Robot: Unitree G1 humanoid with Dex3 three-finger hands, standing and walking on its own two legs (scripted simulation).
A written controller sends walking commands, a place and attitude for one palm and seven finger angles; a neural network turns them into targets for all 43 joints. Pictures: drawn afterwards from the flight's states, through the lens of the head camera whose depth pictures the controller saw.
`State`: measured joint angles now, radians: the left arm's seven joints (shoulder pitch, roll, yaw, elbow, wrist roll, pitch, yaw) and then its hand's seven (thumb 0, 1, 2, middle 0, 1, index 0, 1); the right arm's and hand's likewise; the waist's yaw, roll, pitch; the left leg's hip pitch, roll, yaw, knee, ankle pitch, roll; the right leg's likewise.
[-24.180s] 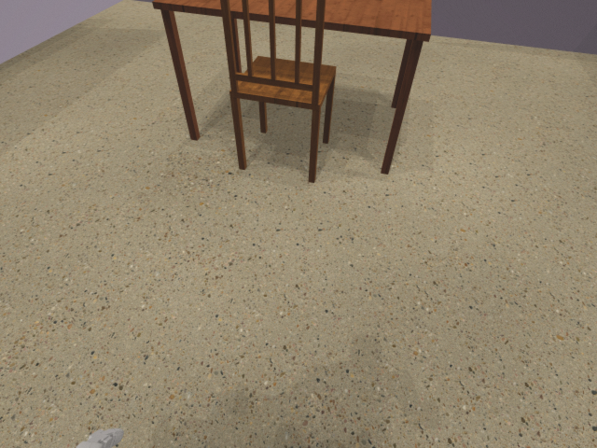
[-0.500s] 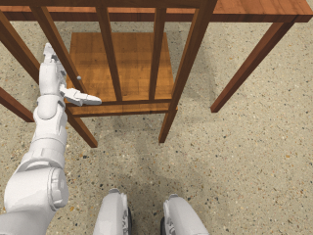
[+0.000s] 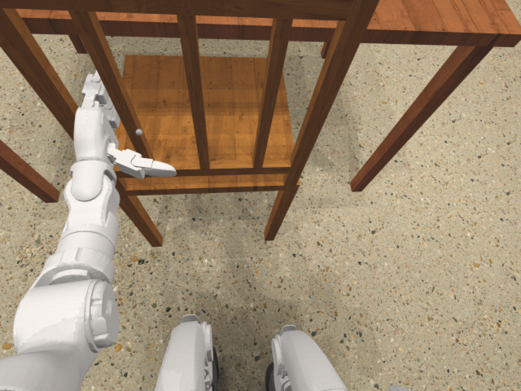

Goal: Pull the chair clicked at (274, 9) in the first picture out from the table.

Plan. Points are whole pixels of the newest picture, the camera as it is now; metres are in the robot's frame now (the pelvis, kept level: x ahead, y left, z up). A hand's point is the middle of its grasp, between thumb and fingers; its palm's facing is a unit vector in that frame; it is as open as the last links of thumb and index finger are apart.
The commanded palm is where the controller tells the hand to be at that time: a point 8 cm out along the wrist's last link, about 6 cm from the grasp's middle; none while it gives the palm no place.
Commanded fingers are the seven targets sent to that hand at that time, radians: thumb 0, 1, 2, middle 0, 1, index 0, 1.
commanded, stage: hook a spindle and tug to test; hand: left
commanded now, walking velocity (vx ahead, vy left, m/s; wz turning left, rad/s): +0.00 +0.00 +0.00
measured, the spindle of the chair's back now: (198, 111) +0.52 +0.07 +0.05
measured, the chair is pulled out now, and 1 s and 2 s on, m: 0.00 0.00 0.05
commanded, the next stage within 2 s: step backward, pulling the chair out in 1.30 s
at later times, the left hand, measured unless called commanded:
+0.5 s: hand (142, 131) +0.49 +0.16 +0.03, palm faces +0.04 -1.00 -0.04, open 8.7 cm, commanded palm +0.47 +0.19 +0.03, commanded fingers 0.00 0.68 0.80 -0.50 -1.45 -0.50 -1.45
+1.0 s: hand (147, 134) +0.49 +0.15 +0.03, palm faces +0.06 -1.00 -0.04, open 5.0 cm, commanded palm +0.45 +0.18 +0.03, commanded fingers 0.00 0.90 0.90 -0.50 -1.45 -0.50 -1.45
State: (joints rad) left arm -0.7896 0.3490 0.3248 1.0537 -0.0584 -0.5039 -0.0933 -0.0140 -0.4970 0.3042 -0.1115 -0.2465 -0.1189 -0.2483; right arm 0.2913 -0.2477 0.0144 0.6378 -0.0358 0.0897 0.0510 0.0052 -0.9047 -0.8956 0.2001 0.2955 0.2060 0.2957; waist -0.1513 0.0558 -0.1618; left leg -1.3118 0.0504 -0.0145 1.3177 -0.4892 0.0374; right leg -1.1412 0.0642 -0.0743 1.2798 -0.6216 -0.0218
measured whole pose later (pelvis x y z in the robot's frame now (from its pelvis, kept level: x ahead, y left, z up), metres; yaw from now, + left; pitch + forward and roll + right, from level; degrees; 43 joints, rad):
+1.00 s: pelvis +0.01 +0.00 +0.01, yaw +0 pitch +27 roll -4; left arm -0.71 0.32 0.29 0.96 -0.07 -0.48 -0.05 0.01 0.79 0.81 -0.48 -1.45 -0.43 -1.45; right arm 0.31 -0.24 0.01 0.63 -0.03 0.11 0.07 0.01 -0.91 -0.90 0.20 0.30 0.21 0.30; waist -0.15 0.06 -0.17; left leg -1.28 0.05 0.00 1.29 -0.49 0.03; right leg -1.12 0.07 -0.06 1.26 -0.62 -0.03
